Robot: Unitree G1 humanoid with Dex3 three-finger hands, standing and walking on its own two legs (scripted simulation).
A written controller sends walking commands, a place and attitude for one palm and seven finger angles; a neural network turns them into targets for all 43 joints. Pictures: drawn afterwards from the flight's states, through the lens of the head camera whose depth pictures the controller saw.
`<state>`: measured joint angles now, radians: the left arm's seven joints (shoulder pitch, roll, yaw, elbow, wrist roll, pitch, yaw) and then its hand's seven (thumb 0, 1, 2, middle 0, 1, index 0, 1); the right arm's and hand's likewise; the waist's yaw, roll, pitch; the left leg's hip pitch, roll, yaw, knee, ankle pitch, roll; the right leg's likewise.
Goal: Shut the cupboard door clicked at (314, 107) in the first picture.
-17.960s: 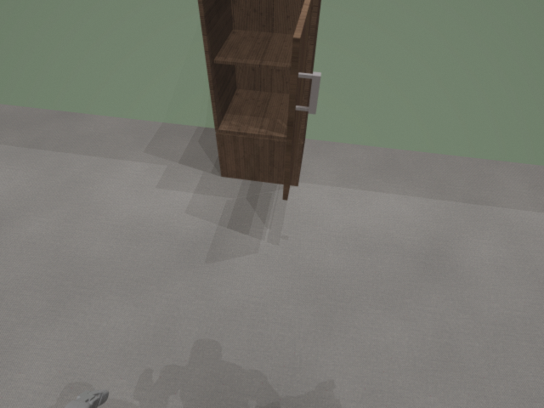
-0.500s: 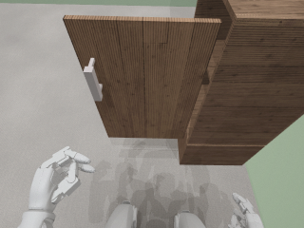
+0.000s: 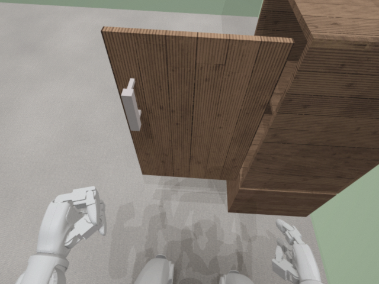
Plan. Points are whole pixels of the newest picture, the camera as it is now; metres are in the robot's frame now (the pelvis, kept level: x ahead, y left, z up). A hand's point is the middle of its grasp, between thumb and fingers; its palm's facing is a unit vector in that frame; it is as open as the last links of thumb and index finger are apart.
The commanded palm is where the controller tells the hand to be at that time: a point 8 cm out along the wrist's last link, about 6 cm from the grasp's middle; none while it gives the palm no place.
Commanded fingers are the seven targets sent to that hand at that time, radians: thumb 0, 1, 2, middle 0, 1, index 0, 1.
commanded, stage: raise the hand and make a fist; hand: left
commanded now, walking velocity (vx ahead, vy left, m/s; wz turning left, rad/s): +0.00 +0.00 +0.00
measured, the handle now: (133, 105) +0.50 +0.18 +0.06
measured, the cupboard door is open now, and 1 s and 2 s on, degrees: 89 89 89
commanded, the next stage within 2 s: bring the fist close to the handle in 0.50 s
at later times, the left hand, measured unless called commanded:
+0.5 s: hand (110, 217) +0.22 +0.16 +0.06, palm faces +0.01 -1.00 -0.06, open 3.1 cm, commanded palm +0.20 +0.22 +0.06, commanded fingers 0.00 0.90 0.90 -1.30 -1.50 -1.30 -1.50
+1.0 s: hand (130, 180) +0.30 +0.15 +0.06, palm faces -0.02 -1.00 -0.04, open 3.1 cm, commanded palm +0.28 +0.20 +0.06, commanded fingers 0.00 0.90 0.90 -1.30 -1.50 -1.30 -1.50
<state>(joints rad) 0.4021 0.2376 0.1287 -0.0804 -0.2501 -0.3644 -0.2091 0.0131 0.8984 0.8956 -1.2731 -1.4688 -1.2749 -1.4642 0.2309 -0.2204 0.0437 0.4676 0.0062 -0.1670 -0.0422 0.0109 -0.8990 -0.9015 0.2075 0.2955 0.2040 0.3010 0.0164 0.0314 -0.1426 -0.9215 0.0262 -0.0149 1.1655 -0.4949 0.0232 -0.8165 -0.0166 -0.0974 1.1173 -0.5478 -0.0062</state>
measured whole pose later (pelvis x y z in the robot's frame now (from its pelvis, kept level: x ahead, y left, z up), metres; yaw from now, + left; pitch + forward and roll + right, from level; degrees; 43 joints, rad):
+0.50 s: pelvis +0.00 -0.02 +0.00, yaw +0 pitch +14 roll -1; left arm 0.39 0.23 0.15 -0.03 -0.27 -0.40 -0.23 0.01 0.90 0.90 -1.30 -1.50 -1.30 -1.50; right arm 0.26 -0.25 0.01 0.51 0.02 -0.17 -0.05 0.01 -0.90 -0.90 0.21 0.30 0.20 0.30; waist 0.00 0.03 -0.15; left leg -0.90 0.04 -0.01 1.14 -0.49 0.00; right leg -0.81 -0.01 -0.09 1.12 -0.56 -0.03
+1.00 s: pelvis +0.00 -0.02 +0.01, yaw +0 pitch +15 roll -1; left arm 0.08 0.22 0.14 0.17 -0.23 -0.34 -0.18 0.01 0.90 0.90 -1.30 -1.50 -1.31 -1.50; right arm 0.25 -0.24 0.02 0.55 0.02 -0.16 -0.05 0.01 -0.90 -0.90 0.21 0.30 0.20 0.30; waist -0.01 0.03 -0.14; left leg -0.89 0.04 0.00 1.11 -0.48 -0.01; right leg -0.82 -0.01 -0.08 1.11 -0.55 -0.03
